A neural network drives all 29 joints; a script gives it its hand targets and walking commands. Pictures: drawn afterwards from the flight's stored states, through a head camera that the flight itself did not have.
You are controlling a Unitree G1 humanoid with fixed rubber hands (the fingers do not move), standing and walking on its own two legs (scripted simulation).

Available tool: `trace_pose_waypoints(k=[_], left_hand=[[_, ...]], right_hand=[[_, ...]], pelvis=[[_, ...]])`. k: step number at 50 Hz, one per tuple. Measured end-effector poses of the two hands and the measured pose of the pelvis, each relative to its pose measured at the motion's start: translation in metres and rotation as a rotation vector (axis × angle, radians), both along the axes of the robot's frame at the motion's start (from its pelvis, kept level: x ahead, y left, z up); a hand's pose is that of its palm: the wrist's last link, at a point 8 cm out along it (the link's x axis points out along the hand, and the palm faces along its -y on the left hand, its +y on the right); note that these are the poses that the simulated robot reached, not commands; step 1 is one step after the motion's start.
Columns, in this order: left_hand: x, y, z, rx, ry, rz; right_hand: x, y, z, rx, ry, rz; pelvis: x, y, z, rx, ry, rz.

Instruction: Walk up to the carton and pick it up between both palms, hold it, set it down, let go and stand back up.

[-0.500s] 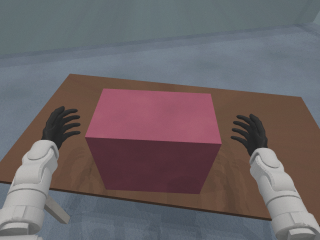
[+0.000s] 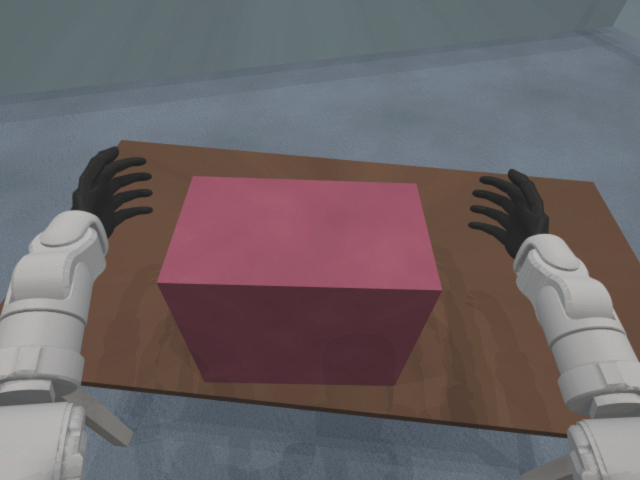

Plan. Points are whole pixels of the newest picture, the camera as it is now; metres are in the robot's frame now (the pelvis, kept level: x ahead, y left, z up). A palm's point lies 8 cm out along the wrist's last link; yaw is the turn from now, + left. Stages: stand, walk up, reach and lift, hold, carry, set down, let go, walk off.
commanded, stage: reach and lift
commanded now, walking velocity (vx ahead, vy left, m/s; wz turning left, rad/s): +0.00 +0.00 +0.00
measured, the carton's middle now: (302, 290) +0.40 +0.02 -0.02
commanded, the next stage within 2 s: none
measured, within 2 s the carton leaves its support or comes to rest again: neither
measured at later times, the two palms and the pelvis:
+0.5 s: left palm (94, 182) +0.43 +0.26 +0.17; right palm (521, 199) +0.41 -0.25 +0.15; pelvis +0.00 +0.00 +0.00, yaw +0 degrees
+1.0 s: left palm (127, 246) +0.42 +0.25 +0.06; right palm (478, 258) +0.40 -0.24 +0.05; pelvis -0.01 +0.01 -0.02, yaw +0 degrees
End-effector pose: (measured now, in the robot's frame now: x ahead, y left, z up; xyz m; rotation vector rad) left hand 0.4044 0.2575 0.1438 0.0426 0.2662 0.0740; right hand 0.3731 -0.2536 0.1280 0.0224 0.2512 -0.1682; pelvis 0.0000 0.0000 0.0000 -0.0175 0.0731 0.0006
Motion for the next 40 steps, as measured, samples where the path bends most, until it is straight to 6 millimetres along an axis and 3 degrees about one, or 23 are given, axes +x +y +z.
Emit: trace_pose_waypoints(k=[13,23,28,35,40], left_hand=[[0.022,-0.001,0.025,0.013,-0.005,0.001],[0.03,0.001,0.027,-0.005,-0.002,0.004],[0.027,0.004,0.007,0.008,0.012,0.002],[0.013,0.004,-0.045,0.018,0.042,0.002],[0.01,0.001,-0.066,0.024,0.036,0.013]], right_hand=[[0.026,0.002,0.026,0.0,-0.013,-0.003],[0.035,0.002,0.031,-0.016,0.005,0.001],[0.031,0.004,0.012,-0.029,0.032,-0.004],[0.02,0.016,-0.041,-0.017,0.055,-0.015],[0.022,0.024,-0.066,-0.007,0.051,-0.011]], pelvis=[[-0.001,0.003,0.0,-0.006,0.038,0.006],[-0.003,0.003,-0.001,-0.008,0.048,-0.002],[-0.003,0.004,-0.001,-0.009,0.044,0.005],[-0.002,0.006,-0.004,-0.015,0.067,0.01],[-0.003,0.008,-0.009,-0.023,0.117,0.009]])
